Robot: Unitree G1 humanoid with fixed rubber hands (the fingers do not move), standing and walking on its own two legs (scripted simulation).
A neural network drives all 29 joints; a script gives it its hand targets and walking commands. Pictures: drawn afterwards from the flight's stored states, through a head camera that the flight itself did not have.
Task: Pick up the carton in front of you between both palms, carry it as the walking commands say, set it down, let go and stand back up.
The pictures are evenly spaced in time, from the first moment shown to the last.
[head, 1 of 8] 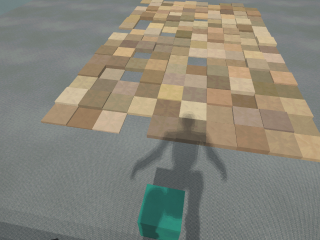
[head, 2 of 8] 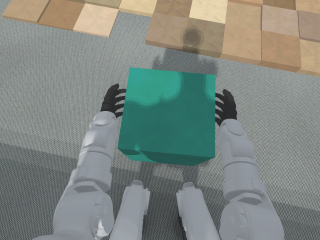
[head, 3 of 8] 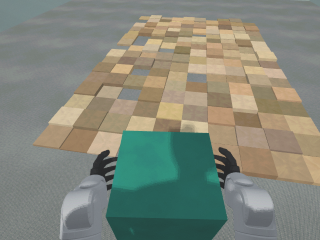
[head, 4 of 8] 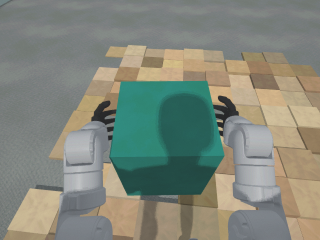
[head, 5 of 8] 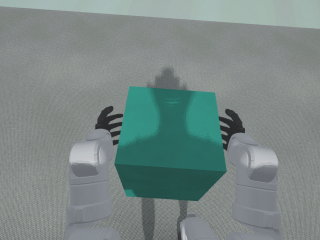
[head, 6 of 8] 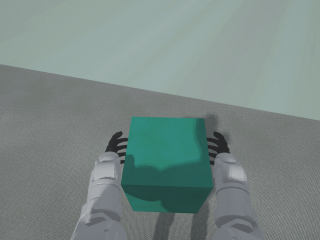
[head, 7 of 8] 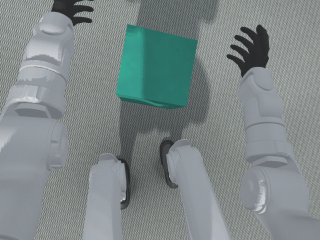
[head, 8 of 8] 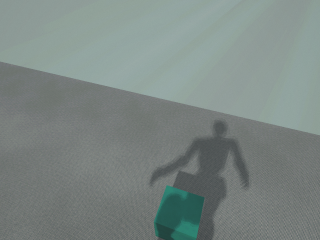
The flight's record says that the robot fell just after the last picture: no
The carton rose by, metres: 0.79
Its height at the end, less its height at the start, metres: +0.00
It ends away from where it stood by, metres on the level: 5.70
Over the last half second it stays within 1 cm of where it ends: yes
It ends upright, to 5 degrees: yes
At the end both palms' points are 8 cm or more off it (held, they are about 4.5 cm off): yes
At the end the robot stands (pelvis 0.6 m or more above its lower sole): yes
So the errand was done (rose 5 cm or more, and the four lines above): yes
